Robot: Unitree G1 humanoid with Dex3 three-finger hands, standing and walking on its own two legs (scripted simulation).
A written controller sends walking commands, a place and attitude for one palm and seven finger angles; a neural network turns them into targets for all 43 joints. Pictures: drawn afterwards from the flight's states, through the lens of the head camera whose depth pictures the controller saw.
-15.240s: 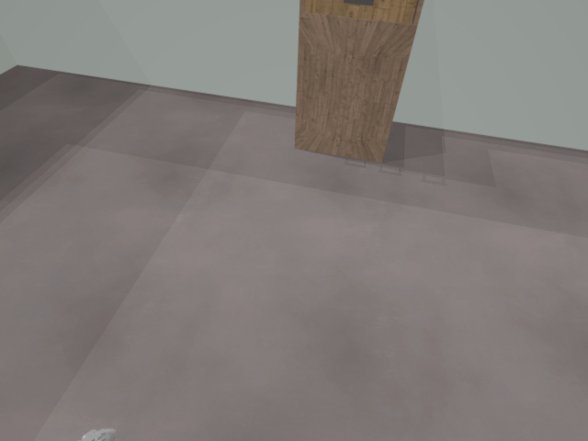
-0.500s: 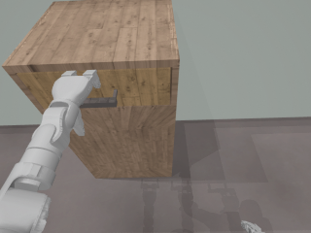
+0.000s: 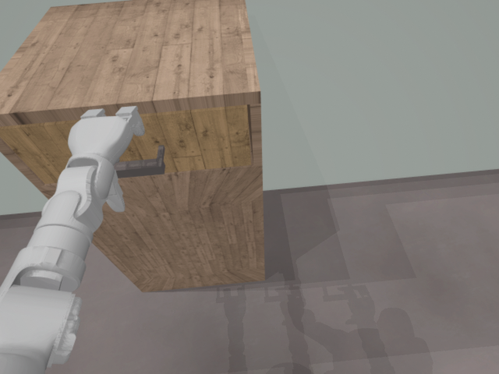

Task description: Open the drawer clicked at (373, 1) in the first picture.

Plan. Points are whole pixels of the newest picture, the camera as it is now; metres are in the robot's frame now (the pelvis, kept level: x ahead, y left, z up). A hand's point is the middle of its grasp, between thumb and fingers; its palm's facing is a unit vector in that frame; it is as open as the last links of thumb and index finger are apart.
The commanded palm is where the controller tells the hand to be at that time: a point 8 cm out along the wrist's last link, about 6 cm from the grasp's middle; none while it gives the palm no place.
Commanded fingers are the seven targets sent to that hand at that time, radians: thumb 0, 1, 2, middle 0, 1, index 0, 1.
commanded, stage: move the hooked fingers above the handle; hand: left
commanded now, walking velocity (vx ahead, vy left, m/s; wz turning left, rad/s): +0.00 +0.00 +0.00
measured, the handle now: (133, 160) +0.49 +0.24 +0.04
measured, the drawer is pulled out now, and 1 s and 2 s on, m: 0.00 0.00 0.00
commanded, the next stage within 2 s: lower the fingers behind the handle in 0.40 s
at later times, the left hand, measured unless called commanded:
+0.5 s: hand (114, 157) +0.45 +0.24 +0.10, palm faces -0.02 +0.01 -1.00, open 13.8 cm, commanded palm +0.42 +0.25 +0.16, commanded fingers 0.00 -0.50 0.30 -0.30 -1.20 -0.30 -1.20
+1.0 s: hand (115, 174) +0.44 +0.26 +0.07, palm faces -0.04 -0.01 -1.00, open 13.8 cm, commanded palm +0.42 +0.25 +0.13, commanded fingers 0.00 -0.50 0.30 -0.30 -1.20 -0.30 -1.20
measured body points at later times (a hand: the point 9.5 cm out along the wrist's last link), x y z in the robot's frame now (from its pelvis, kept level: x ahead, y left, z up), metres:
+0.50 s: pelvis +0.00 +0.00 +0.00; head +0.05 -0.02 +0.45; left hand +0.44 +0.24 +0.16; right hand +0.09 -0.27 -0.13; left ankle -0.03 +0.11 -0.73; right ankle -0.02 -0.11 -0.73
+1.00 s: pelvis +0.00 +0.00 +0.00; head +0.06 -0.01 +0.44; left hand +0.43 +0.25 +0.12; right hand +0.08 -0.26 -0.14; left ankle -0.03 +0.11 -0.73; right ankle -0.02 -0.11 -0.73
